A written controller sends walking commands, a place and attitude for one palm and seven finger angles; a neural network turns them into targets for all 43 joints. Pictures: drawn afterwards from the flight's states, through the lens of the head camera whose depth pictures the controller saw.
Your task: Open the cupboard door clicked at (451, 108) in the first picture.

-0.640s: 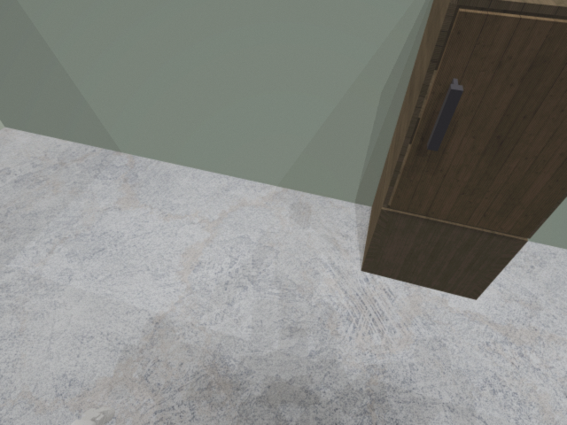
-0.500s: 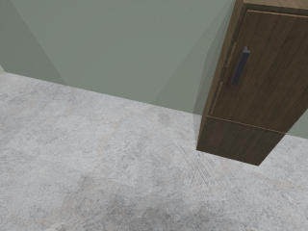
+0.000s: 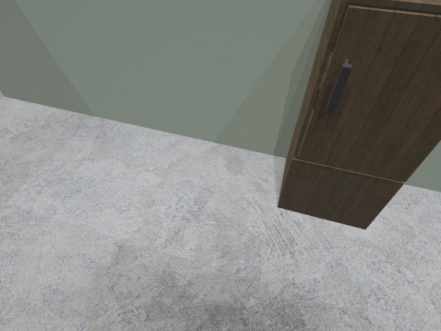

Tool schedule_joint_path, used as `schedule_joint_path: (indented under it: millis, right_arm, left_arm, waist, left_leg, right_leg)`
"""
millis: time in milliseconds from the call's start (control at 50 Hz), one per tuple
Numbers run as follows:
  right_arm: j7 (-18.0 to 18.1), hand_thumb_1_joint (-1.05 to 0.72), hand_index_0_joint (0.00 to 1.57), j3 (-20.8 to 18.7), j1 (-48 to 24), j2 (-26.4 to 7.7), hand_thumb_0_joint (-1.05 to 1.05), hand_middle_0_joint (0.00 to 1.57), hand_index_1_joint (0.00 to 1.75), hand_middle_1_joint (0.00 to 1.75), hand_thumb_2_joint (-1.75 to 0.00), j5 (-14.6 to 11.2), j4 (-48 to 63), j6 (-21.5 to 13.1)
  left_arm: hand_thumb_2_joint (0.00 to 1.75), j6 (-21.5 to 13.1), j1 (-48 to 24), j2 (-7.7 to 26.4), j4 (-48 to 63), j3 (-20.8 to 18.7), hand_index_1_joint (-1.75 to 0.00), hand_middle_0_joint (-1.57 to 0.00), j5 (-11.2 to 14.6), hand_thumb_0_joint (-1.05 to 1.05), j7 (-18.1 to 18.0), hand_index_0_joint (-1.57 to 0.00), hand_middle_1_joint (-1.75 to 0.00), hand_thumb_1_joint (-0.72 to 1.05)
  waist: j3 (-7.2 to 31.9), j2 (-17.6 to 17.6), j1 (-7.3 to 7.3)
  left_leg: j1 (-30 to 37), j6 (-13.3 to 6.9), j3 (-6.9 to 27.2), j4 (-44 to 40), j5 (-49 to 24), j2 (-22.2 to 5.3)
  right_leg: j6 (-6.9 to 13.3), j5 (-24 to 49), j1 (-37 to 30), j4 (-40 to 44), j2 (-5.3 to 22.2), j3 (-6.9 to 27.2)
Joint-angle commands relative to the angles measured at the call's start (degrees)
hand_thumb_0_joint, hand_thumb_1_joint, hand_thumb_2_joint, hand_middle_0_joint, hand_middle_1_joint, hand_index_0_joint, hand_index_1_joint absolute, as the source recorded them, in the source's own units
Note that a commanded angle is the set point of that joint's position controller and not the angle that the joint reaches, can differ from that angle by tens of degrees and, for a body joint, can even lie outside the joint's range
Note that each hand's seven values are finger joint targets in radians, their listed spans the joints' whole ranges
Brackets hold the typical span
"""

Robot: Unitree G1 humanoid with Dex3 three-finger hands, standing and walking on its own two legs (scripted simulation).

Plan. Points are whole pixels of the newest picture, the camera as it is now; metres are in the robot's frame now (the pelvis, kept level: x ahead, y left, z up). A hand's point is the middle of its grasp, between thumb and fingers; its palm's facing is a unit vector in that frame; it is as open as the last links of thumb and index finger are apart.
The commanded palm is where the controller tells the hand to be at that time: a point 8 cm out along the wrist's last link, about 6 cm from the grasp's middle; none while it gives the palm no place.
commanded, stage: stand and wait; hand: left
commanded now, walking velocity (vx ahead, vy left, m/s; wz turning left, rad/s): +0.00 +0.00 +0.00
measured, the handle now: (337, 86) +0.83 -0.33 +0.02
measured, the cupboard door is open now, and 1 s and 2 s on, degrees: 0 0 0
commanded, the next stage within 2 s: look at it before walking up in 0.18 s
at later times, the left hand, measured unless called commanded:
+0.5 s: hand out of the picture +0.08 +0.24 -0.15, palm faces -0.02 -0.94 -0.34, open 7.4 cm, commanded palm none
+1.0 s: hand out of the picture +0.07 +0.24 -0.15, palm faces -0.02 -0.94 -0.34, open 7.4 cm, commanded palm none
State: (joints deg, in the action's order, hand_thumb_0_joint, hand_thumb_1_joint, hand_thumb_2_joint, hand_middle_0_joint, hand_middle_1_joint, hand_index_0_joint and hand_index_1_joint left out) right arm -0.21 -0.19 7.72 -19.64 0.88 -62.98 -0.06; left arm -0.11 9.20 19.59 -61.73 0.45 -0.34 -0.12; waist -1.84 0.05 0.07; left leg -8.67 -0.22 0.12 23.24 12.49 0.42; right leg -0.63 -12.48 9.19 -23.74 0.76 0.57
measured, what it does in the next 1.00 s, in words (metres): stands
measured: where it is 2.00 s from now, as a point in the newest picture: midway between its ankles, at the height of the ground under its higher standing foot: outside the picture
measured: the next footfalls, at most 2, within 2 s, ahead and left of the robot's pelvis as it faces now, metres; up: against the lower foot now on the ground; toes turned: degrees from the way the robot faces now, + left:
left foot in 1.84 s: +0.10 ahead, +0.07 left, +0.00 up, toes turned -14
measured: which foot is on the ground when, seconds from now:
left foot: down 0.00-1.00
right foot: down 0.00-1.00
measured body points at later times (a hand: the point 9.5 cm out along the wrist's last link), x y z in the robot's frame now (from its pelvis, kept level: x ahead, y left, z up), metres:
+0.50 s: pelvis +0.00 +0.00 +0.00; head +0.00 -0.01 +0.45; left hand +0.08 +0.29 -0.13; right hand +0.08 -0.30 -0.13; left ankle +0.00 +0.12 -0.74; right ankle +0.01 -0.13 -0.74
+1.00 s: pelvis +0.00 -0.01 +0.00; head +0.01 -0.01 +0.45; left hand +0.08 +0.29 -0.13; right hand +0.09 -0.30 -0.13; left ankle +0.00 +0.12 -0.74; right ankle +0.01 -0.13 -0.74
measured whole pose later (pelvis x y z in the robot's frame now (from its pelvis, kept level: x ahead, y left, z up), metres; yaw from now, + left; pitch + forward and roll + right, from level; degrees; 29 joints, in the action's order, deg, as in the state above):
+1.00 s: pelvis +0.00 -0.01 +0.00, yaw -1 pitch -2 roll +0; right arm 0.1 -0.1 6.1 -19.2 0.9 -63.4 -0.3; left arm 0.0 8.4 19.2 -62.1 0.1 -0.5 -0.2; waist -2.0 -0.2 -0.7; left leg -7.7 0.6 -0.4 20.9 11.6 -0.5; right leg 0.0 -11.5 8.8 -21.8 -0.1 1.0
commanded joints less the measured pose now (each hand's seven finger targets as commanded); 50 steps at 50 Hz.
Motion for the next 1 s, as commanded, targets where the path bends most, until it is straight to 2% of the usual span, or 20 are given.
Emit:
schedule_joint_path:
  millis: [0, 140, 340, 440, 520, 660, 900, 920, 980]
  right_arm:
    - [0.8, -0.9, 0.2, -2.0, -3.7, -11.6, 0.0, 0.2, 0.3, 0.3, -0.9, -0.4, 4.0, -1.8]
    - [0.7, -0.9, 0.2, -2.0, -3.4, -11.6, 0.0, 0.2, 0.3, 0.3, -0.9, -0.4, 3.3, -1.8]
    - [0.8, -0.9, 0.2, -1.9, -3.3, -11.7, 0.0, 0.2, 0.3, 0.3, -0.9, -0.4, 3.1, -1.9]
    - [0.8, -0.9, 0.2, -1.9, -3.7, -11.6, 0.0, 0.2, 0.3, 0.3, -0.9, -0.4, 3.2, -1.9]
    - [0.8, -0.9, 0.2, -1.9, -3.5, -11.5, 0.0, 0.2, 0.3, 0.3, -0.9, -0.4, 3.1, -2.0]
    - [0.9, -0.9, 0.2, -1.9, -3.7, -11.6, 0.0, 0.2, 0.3, 0.3, -0.9, -0.5, 3.1, -2.0]
    - [0.9, -0.9, 0.2, -1.8, -3.8, -11.7, 0.0, 0.2, 0.3, 0.3, -0.9, -0.4, 2.9, -1.8]
    - [1.1, -0.9, 0.2, -2.0, -3.6, -11.4, 0.0, 0.2, 0.3, 0.3, -0.9, -0.3, 3.0, -1.8]
    - [1.5, -0.9, 0.2, -1.2, 0.4, -4.8, 0.0, 0.2, 0.3, 0.3, -0.9, -0.3, 3.3, -0.5]
  left_arm:
    - [0.9, -1.3, -3.8, 11.8, 3.9, -2.3, -0.3, -0.2, -0.2, 0.0, -0.5, -0.2, -0.3, 0.9]
    - [0.9, -1.4, -3.8, 11.8, 3.6, -2.3, -0.3, -0.2, -0.3, 0.0, -0.5, -0.2, -0.3, 0.9]
    - [0.9, -1.4, -4.1, 11.7, 3.6, -2.4, -0.3, -0.2, -0.3, 0.0, -0.5, -0.2, -0.3, 0.9]
    - [0.9, -1.4, -4.0, 11.6, 3.5, -2.4, -0.3, -0.2, -0.4, 0.0, -0.5, -0.2, -0.3, 0.9]
    - [0.9, -1.5, -4.0, 11.6, 3.3, -2.4, -0.3, -0.2, -0.3, 0.0, -0.5, -0.2, -0.3, 0.9]
    - [0.9, -1.5, -3.7, 11.7, 3.2, -2.4, -0.3, -0.2, -0.3, 0.0, -0.6, -0.2, -0.3, 0.9]
    - [0.9, -1.4, -3.8, 11.9, 3.0, -2.5, -0.3, -0.2, -0.4, 0.0, -0.4, -0.2, -0.3, 0.9]
    - [0.9, -1.1, -3.8, 11.5, 3.4, -2.6, -0.3, -0.2, -0.4, 0.0, -0.4, -0.2, -0.3, 0.9]
    - [0.9, 0.7, -0.5, 5.6, 3.7, -1.9, -0.3, -0.2, -0.3, 0.0, -0.7, -0.2, -0.3, 0.9]
  waist:
    - [2.8, 0.3, -0.07]
    - [2.6, 0.6, -0.21]
    - [3.4, 0.1, -0.09]
    - [2.2, 0.2, -0.25]
    - [3.7, -0.1, -0.08]
    - [4.0, 0.3, -0.16]
    - [2.2, 0.4, -0.16]
    - [2.3, 0.3, -0.02]
    - [3.0, 0.9, 0.29]
  left_leg:
    - [-0.7, -1.7, 5.9, -4.6, -5.0, -6.6]
    - [-0.7, -1.7, 6.1, -5.1, -4.6, -6.8]
    - [0.4, -1.5, 6.0, -5.3, -6.7, -7.1]
    - [0.1, -1.6, 6.1, -5.7, -5.9, -7.0]
    - [1.1, -1.5, 5.9, -5.6, -7.6, -7.1]
    - [2.0, -1.4, 5.8, -5.4, -9.9, -7.3]
    - [1.7, -1.2, 5.4, -6.2, -6.6, -7.2]
    - [2.5, -1.1, 4.7, -5.1, -7.6, -7.4]
    - [2.5, 0.0, 1.6, -1.5, -8.8, -7.9]
  right_leg:
    - [2.5, 3.6, -0.2, 4.8, 6.2, 5.9]
    - [2.5, 2.5, 0.2, 5.4, 6.2, 5.9]
    - [2.4, 5.2, -0.4, 5.1, 6.0, 5.7]
    - [2.4, 4.1, 0.2, 5.7, 6.0, 5.7]
    - [2.4, 6.2, -0.9, 5.4, 6.1, 5.7]
    - [2.4, 9.1, -1.5, 5.3, 6.3, 5.4]
    - [2.4, 6.0, -0.1, 6.7, 6.0, 6.2]
    - [2.6, 8.2, 0.8, 5.8, 5.8, 6.7]
    - [1.9, 13.2, 2.8, 2.0, 5.6, 7.3]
